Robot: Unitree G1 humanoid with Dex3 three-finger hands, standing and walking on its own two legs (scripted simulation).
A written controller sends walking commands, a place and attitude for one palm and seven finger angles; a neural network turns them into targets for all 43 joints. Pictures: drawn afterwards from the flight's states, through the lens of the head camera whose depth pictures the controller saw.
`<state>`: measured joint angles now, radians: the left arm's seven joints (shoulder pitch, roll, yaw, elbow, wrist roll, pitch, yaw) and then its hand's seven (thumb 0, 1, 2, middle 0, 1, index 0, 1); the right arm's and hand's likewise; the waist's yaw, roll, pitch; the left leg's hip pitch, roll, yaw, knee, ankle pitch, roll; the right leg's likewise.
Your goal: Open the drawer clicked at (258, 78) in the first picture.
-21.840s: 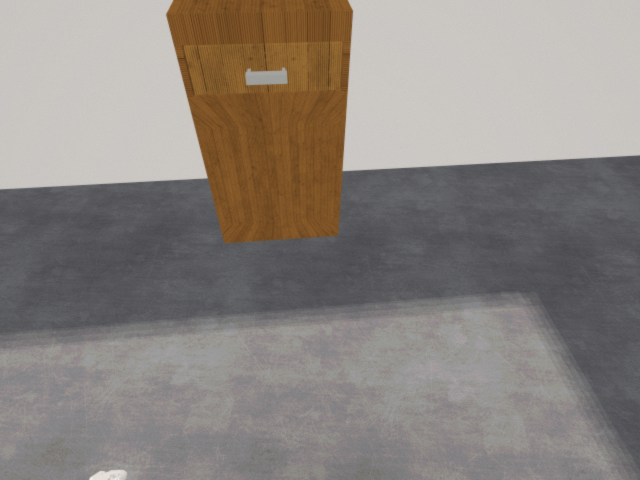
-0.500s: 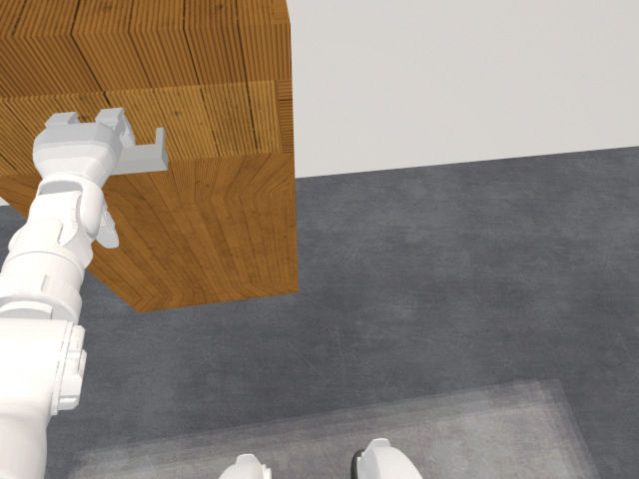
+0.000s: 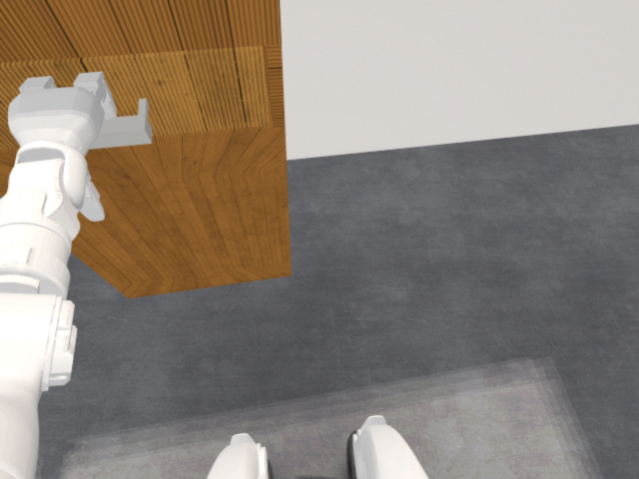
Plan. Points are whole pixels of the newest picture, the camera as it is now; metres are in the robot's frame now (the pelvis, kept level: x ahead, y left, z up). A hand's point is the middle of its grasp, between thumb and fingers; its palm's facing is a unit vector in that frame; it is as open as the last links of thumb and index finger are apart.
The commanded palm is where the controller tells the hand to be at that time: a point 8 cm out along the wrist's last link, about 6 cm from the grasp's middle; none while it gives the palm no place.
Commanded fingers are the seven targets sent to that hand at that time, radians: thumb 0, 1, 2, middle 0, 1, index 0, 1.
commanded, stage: lower the fingers behind the handle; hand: left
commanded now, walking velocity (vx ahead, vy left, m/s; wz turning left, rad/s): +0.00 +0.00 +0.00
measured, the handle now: (104, 120) +0.59 +0.26 +0.03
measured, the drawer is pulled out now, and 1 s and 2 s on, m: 0.00 0.00 0.00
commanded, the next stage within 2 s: lift the fingers back up to retry in 0.40 s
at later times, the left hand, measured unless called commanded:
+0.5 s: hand (83, 151) +0.52 +0.27 +0.05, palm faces -0.03 +0.02 -1.00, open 13.6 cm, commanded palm +0.51 +0.26 +0.07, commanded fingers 0.00 -0.50 0.30 -0.30 -1.20 -0.30 -1.20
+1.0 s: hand (74, 135) +0.53 +0.27 +0.07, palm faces -0.03 -0.01 -1.00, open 13.8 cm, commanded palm +0.51 +0.26 +0.14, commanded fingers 0.00 -0.50 0.30 -0.30 -1.20 -0.30 -1.20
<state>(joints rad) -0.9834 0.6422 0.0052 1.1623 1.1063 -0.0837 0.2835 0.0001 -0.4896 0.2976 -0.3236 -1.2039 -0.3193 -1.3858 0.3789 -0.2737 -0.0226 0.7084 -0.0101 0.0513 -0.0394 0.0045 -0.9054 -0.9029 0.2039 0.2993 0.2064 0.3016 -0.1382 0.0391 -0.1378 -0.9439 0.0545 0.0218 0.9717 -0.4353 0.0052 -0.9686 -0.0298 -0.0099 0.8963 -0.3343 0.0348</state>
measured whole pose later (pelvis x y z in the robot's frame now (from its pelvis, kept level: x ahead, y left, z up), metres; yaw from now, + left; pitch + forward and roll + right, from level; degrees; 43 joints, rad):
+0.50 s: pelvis -0.02 +0.00 -0.01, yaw +0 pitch +24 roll -2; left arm -1.05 0.67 -0.01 1.18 1.10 -0.07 0.26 0.00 -0.49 0.30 -0.32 -1.20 -0.29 -1.39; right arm 0.37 -0.28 0.00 0.69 0.00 0.04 -0.05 0.00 -0.91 -0.90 0.20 0.30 0.21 0.30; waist -0.16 0.04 -0.12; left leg -1.02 0.05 0.02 1.03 -0.43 0.01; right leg -1.04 -0.03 -0.01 0.95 -0.33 0.04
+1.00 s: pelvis +0.02 +0.01 +0.02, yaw +0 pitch +21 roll -2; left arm -0.89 0.63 0.04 1.06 1.09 -0.10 0.25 0.00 -0.49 0.30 -0.32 -1.20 -0.32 -1.21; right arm 0.40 -0.27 -0.03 0.74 -0.01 0.06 -0.04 0.01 -0.91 -0.90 0.20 0.30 0.21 0.30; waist -0.13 0.06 -0.12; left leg -0.82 0.06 0.02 0.87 -0.42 0.01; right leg -0.83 -0.02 -0.02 0.77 -0.31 0.04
